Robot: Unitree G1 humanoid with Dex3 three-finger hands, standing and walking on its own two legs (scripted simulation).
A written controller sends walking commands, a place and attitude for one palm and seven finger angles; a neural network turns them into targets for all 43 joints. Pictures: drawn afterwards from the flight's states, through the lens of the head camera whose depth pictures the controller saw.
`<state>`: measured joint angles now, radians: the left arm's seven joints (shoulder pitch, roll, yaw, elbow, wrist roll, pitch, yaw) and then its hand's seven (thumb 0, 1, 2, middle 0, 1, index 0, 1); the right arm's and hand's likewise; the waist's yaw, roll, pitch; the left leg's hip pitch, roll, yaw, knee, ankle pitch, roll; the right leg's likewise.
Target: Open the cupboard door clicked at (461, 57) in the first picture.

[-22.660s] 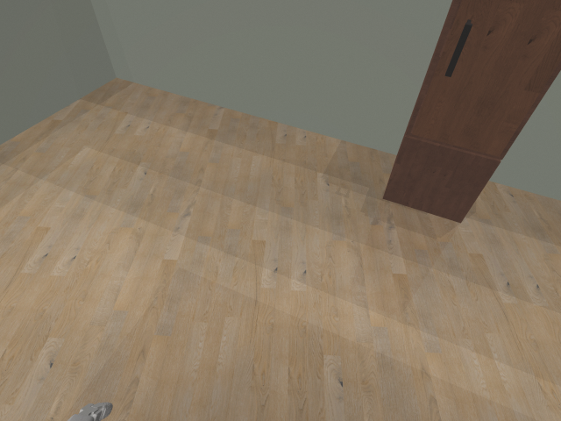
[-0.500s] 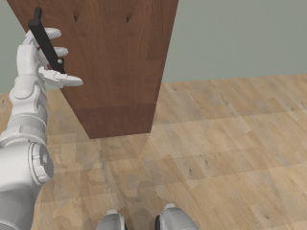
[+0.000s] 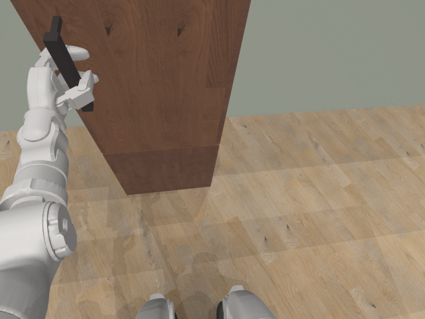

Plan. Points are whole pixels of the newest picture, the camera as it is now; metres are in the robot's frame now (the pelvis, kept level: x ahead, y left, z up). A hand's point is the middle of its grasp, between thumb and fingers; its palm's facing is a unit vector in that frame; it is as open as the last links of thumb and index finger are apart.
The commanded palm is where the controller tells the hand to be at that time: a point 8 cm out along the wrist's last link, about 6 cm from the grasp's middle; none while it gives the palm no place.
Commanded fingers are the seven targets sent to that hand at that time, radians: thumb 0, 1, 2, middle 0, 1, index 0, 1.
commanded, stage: close the thumb around the handle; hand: left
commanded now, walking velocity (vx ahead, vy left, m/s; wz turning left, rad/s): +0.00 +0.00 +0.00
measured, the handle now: (73, 69) +0.57 +0.21 +0.09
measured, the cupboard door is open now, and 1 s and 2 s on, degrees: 0 31 50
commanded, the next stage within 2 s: pull the door open along its arc in 0.10 s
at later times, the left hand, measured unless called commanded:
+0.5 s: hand (86, 100) +0.49 +0.18 +0.09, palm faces +0.04 -1.00 -0.01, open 5.6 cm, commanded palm +0.43 +0.23 +0.09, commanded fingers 0.00 0.90 0.90 -0.40 -1.35 -0.40 -1.35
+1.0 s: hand (133, 158) +0.37 +0.10 +0.09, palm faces +0.41 -0.91 +0.06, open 6.1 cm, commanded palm +0.31 +0.15 +0.09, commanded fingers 0.00 0.90 0.90 -0.40 -1.35 -0.40 -1.35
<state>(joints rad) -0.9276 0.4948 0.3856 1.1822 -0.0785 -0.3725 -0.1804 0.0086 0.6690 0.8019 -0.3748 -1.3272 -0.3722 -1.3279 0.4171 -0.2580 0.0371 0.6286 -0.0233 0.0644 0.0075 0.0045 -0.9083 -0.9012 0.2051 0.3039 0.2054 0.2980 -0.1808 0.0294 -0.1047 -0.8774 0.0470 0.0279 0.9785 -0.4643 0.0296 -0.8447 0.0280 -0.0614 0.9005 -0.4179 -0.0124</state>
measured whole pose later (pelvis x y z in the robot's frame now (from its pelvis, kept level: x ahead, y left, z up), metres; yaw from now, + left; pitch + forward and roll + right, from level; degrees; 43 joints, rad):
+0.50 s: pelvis +0.01 +0.00 +0.01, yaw -1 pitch +19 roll -2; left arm -0.73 0.43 0.38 1.00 -0.13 -0.36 -0.19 0.01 0.76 0.78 -0.36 -1.35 -0.35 -1.35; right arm 0.43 -0.26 0.02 0.60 -0.01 0.08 0.01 0.01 -0.91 -0.90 0.20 0.30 0.20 0.30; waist -0.16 0.03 -0.13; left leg -0.80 0.05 0.05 0.93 -0.46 0.03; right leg -0.78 0.04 -0.03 0.86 -0.41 -0.01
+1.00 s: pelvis +0.00 -0.02 +0.02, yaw +1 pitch +12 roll +0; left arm -0.22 -0.06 0.03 0.36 0.00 -0.24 0.47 0.02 0.71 0.78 -0.33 -1.31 -0.34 -1.29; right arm 0.23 -0.19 0.01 0.56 -0.05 0.03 0.05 0.01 -0.91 -0.90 0.20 0.30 0.20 0.30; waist -0.03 0.02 -0.13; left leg -0.63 0.02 0.04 0.86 -0.44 0.01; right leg -0.63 0.01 -0.05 0.86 -0.43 -0.03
